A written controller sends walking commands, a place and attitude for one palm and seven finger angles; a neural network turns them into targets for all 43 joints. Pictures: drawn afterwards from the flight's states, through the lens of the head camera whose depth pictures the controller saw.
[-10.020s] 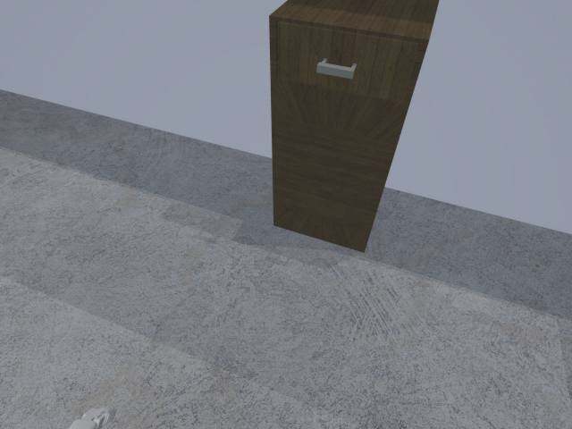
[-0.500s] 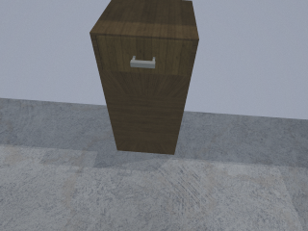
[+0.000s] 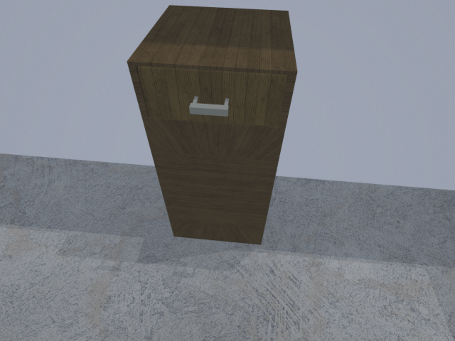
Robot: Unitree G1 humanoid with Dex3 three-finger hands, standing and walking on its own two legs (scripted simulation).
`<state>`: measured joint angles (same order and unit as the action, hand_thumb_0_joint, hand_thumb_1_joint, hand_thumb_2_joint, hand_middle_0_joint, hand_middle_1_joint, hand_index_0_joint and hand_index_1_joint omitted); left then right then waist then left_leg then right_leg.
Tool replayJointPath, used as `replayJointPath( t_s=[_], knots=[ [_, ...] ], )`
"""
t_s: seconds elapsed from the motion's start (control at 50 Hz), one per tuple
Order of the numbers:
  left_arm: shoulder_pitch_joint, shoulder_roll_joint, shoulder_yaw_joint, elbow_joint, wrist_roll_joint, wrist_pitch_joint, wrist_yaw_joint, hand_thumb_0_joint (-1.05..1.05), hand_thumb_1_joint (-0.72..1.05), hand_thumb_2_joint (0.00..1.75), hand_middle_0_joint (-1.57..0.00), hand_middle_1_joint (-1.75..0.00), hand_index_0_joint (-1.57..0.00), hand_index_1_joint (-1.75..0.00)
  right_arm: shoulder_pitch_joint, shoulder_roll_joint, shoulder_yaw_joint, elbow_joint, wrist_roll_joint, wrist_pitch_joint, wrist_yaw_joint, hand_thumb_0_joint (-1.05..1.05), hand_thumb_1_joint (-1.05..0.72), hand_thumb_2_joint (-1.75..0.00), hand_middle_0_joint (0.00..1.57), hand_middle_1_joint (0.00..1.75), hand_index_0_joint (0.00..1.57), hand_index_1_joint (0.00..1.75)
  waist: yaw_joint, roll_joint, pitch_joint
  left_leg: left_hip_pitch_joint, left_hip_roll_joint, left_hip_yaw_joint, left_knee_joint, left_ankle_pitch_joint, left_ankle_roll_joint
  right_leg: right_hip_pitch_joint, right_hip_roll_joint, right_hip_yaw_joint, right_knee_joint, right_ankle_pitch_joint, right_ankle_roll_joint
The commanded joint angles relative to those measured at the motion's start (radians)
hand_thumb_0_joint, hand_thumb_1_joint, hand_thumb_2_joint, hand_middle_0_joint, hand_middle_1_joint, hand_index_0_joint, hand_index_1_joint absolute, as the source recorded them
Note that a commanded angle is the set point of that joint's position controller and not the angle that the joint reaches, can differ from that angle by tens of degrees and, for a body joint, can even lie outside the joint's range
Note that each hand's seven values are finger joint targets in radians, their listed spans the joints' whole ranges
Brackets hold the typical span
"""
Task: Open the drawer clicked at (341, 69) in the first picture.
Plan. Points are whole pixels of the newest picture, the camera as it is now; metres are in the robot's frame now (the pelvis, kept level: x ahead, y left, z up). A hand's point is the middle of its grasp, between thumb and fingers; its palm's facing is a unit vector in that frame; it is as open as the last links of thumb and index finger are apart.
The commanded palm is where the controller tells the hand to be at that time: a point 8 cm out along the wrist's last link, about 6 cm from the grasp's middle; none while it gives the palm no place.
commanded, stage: shuffle to correct the standing spot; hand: left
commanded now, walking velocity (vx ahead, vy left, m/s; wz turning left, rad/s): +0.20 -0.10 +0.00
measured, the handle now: (210, 105) +0.68 +0.09 +0.05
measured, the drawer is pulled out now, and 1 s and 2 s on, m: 0.00 0.00 0.00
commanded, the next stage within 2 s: come to a stop and stand still in 0.50 s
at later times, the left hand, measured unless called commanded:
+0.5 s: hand out of the picture +0.16 +0.17 -0.16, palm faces -0.01 -0.98 -0.18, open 7.3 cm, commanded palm none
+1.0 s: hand (184, 312) +0.22 +0.11 -0.18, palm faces +0.04 -0.98 -0.19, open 7.3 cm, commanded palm none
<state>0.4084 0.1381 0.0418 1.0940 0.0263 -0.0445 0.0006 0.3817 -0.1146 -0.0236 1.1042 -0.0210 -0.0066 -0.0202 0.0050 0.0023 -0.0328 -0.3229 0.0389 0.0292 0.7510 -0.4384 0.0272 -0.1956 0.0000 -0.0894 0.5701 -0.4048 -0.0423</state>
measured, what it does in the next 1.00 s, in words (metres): walks ahead: left foot, then right foot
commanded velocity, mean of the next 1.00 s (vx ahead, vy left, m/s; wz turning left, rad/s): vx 0.01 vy -0.02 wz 0.00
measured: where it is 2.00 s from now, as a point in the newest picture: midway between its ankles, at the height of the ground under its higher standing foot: outside the picture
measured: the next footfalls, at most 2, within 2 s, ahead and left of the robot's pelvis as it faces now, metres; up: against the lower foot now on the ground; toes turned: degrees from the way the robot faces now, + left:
left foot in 0.22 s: +0.17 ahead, +0.11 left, +0.00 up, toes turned +6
right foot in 0.60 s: +0.21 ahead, -0.17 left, +0.00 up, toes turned -9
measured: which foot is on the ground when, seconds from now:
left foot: up 0.00-0.20, down 0.22-0.60, up 0.62-0.88, down 0.90-1.00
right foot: down 0.00-0.22, up 0.24-0.58, down 0.60-0.92, up 0.94-1.00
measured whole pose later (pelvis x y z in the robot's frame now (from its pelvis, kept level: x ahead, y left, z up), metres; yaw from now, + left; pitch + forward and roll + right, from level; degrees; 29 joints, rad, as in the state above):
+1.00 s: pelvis +0.19 -0.06 +0.00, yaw -2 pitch -1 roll +1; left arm 0.23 0.17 0.04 1.03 0.01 0.04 0.04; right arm 0.18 -0.15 -0.03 1.01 -0.01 0.03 -0.03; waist 0.02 -0.05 0.08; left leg -0.29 0.00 0.15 0.57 -0.26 0.06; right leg -0.29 -0.05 -0.09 0.73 -0.45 0.00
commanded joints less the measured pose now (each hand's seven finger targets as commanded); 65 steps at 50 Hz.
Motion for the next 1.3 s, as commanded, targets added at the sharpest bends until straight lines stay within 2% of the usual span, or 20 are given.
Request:
replayJointPath(
  t_s=[0.0,0.14,0.16,0.2,0.22,0.28,0.34,0.52,0.56,0.58,0.6,0.62,0.7,0.8,0.9,0.96,1.12,1.18,1.2,1.28],
  knots=[
    [0.253,0.082,0.015,0.049,0.005,-0.017,0.025,0.00,0.90,0.90,-0.20,-0.30,-0.20,-0.30,-0.195,-0.063,-0.016,-0.137,-0.005,-0.048,0.008,0.00,-0.90,-0.90,0.20,0.30,0.20,0.30,0.075,-0.135,0.169,-0.490,0.028,0.038,0.358,-0.092,0.009,0.271,-0.337,0.361,-0.250,0.602,-0.210],
    [0.098,0.092,0.002,0.022,-0.006,-0.016,0.020,0.00,0.90,0.90,-0.20,-0.30,-0.20,-0.30,-0.052,-0.039,-0.008,-0.078,0.001,-0.044,0.012,0.00,-0.90,-0.90,0.20,0.30,0.20,0.30,-0.063,-0.133,0.090,0.107,-0.054,0.174,-0.141,0.245,0.018,-0.032,-0.159,0.084,-0.104,0.677,-0.095],
    [0.092,0.080,0.000,0.022,-0.007,-0.015,0.018,0.00,0.90,0.90,-0.20,-0.30,-0.20,-0.30,0.065,-0.080,-0.020,-0.038,-0.003,-0.050,0.003,0.00,-0.90,-0.90,0.20,0.30,0.20,0.30,-0.110,-0.077,0.022,0.277,-0.009,0.114,-0.202,0.302,0.033,-0.087,-0.138,0.070,0.068,0.640,-0.069],
    [0.123,0.030,-0.012,-0.025,-0.020,-0.015,0.010,0.00,0.90,0.90,-0.20,-0.30,-0.20,-0.30,0.230,-0.276,-0.054,-0.022,-0.008,-0.057,-0.018,0.00,-0.90,-0.90,0.20,0.30,0.20,0.30,-0.129,0.269,-0.154,0.508,0.478,-0.522,-0.423,0.535,0.246,-0.384,0.011,0.027,0.627,-0.144,0.014],
    [0.084,0.067,0.000,-0.038,-0.008,-0.004,0.015,0.00,0.90,0.90,-0.20,-0.30,-0.20,-0.30,0.167,-0.288,-0.056,-0.035,0.003,-0.045,-0.018,0.00,-0.90,-0.90,0.20,0.30,0.20,0.30,-0.111,0.144,-0.109,0.389,0.516,-0.533,-0.470,0.407,0.295,-0.398,-0.029,0.111,0.751,-0.149,-0.005],
    [0.003,0.022,0.003,-0.042,0.015,0.017,-0.001,0.00,0.90,0.90,-0.20,-0.30,-0.20,-0.30,-0.039,-0.160,-0.026,-0.079,-0.004,-0.057,-0.018,0.00,-0.90,-0.90,0.20,0.30,0.20,0.30,-0.023,0.135,0.183,-0.005,0.384,-0.306,-0.552,0.250,0.188,-0.422,-0.121,0.105,0.724,0.016,0.039],
    [0.057,-0.019,-0.003,-0.028,0.008,0.044,-0.015,0.00,0.90,0.90,-0.20,-0.30,-0.20,-0.30,-0.087,-0.153,-0.026,-0.090,-0.010,-0.064,-0.013,0.00,-0.90,-0.90,0.20,0.30,0.20,0.30,0.022,0.142,0.143,-0.108,0.275,-0.073,-0.537,0.275,0.127,-0.263,-0.122,0.049,0.515,0.083,0.057],
    [-0.101,0.048,0.012,-0.098,0.006,0.037,-0.026,0.00,0.90,0.90,-0.20,-0.30,-0.20,-0.30,-0.050,-0.220,-0.066,-0.095,-0.020,-0.020,-0.004,0.00,-0.90,-0.90,0.20,0.30,0.20,0.30,-0.014,0.132,0.065,-0.002,0.246,-0.066,-0.421,0.114,0.090,-0.098,-0.050,-0.054,0.016,0.126,0.070],
    [-0.027,0.108,0.024,-0.077,0.006,0.025,-0.020,0.00,0.90,0.90,-0.20,-0.30,-0.20,-0.30,-0.044,-0.182,-0.059,-0.095,-0.013,-0.017,0.001,0.00,-0.90,-0.90,0.20,0.30,0.20,0.30,0.026,-0.014,0.020,-0.109,0.161,0.005,-0.241,0.064,0.025,0.109,-0.076,0.011,-0.137,0.169,0.046],
    [0.032,0.189,0.037,-0.061,0.011,0.019,-0.010,0.00,0.90,0.90,-0.20,-0.30,-0.20,-0.30,-0.042,-0.116,-0.041,-0.109,-0.005,-0.017,0.003,0.00,-0.90,-0.90,0.20,0.30,0.20,0.30,0.057,-0.255,-0.001,-0.269,0.056,0.139,-0.019,-0.069,-0.021,0.234,-0.260,0.210,-0.221,0.183,-0.010],
    [0.072,0.239,0.044,-0.058,0.003,0.023,0.000,0.00,0.90,0.90,-0.20,-0.30,-0.20,-0.30,-0.091,-0.091,-0.026,-0.145,-0.001,-0.011,0.001,0.00,-0.90,-0.90,0.20,0.30,0.20,0.30,0.082,-0.383,-0.016,-0.336,0.011,0.121,0.191,-0.234,-0.027,0.230,-0.385,0.355,-0.300,0.263,-0.095],
    [0.044,0.211,0.034,-0.067,-0.001,0.024,0.006,0.00,0.90,0.90,-0.20,-0.30,-0.20,-0.30,-0.103,-0.106,-0.026,-0.143,-0.001,-0.006,-0.002,0.00,-0.90,-0.90,0.20,0.30,0.20,0.30,0.074,-0.269,-0.003,-0.302,0.036,0.039,0.290,-0.206,-0.022,0.145,-0.391,0.337,-0.300,0.305,-0.136],
    [-0.122,0.131,0.004,-0.089,-0.002,0.001,0.028,0.00,0.90,0.90,-0.20,-0.30,-0.20,-0.30,-0.043,-0.048,-0.002,-0.066,0.011,-0.001,-0.002,0.00,-0.90,-0.90,0.20,0.30,0.20,0.30,-0.012,-0.139,0.018,-0.116,0.047,0.034,0.135,-0.049,-0.058,0.044,-0.304,0.124,-0.187,0.927,-0.110],
    [-0.103,0.187,0.026,-0.089,-0.011,0.028,0.042,0.00,0.90,0.90,-0.20,-0.30,-0.20,-0.30,-0.049,-0.070,-0.011,-0.072,0.014,0.020,-0.008,0.00,-0.90,-0.90,0.20,0.30,0.20,0.30,0.005,-0.119,-0.003,-0.001,-0.019,0.085,-0.157,0.151,-0.072,0.092,-0.291,0.126,-0.087,0.960,-0.102],
    [-0.117,0.118,0.022,-0.127,-0.015,0.057,0.047,0.00,0.90,0.90,-0.20,-0.30,-0.20,-0.30,-0.060,-0.187,-0.041,-0.109,0.001,0.027,-0.017,0.00,-0.90,-0.90,0.20,0.30,0.20,0.30,-0.002,0.073,-0.018,0.210,0.215,-0.086,-0.259,0.903,0.057,-0.107,-0.132,0.017,0.042,0.358,0.029],
    [-0.130,0.093,0.013,-0.123,-0.013,0.079,0.046,0.00,0.90,0.90,-0.20,-0.30,-0.20,-0.30,-0.137,-0.194,-0.036,-0.135,0.000,0.021,-0.024,0.00,-0.90,-0.90,0.20,0.30,0.20,0.30,0.007,0.230,0.028,0.115,0.288,-0.169,-0.404,0.917,0.199,-0.141,-0.055,0.055,0.364,-0.193,0.047],
    [-0.007,0.099,-0.015,-0.083,-0.015,0.045,0.066,0.00,0.90,0.90,-0.20,-0.30,-0.20,-0.30,-0.232,-0.258,-0.064,-0.200,0.020,0.003,-0.012,0.00,-0.90,-0.90,0.20,0.30,0.20,0.30,0.033,0.006,-0.105,0.271,0.220,-0.104,-0.098,0.853,0.100,-0.159,-0.088,0.143,-0.077,0.106,0.043],
    [-0.079,0.206,0.003,-0.184,0.008,0.001,0.062,0.00,0.90,0.90,-0.20,-0.30,-0.20,-0.30,-0.233,-0.117,-0.032,-0.267,-0.001,0.012,0.031,0.00,-0.90,-0.90,0.20,0.30,0.20,0.30,0.008,-0.116,-0.007,-0.120,-0.015,0.038,0.041,0.003,-0.019,0.017,-0.306,0.364,-0.136,0.641,-0.110],
    [-0.073,0.227,0.000,-0.200,0.014,-0.003,0.059,0.00,0.90,0.90,-0.20,-0.30,-0.20,-0.30,-0.202,-0.100,-0.034,-0.276,0.004,0.007,0.034,0.00,-0.90,-0.90,0.20,0.30,0.20,0.30,-0.009,-0.025,-0.038,-0.071,-0.048,0.035,0.012,0.010,-0.025,0.005,-0.280,0.316,-0.095,0.707,-0.124],
    [-0.140,0.169,-0.003,-0.229,-0.003,0.019,0.061,0.00,0.90,0.90,-0.20,-0.30,-0.20,-0.30,-0.118,-0.128,-0.030,-0.244,0.010,0.011,0.020,0.00,-0.90,-0.90,0.20,0.30,0.20,0.30,-0.046,-0.234,0.000,0.081,-0.022,0.026,-0.141,0.241,0.007,-0.105,-0.169,0.190,-0.024,0.480,-0.055]
  ],
)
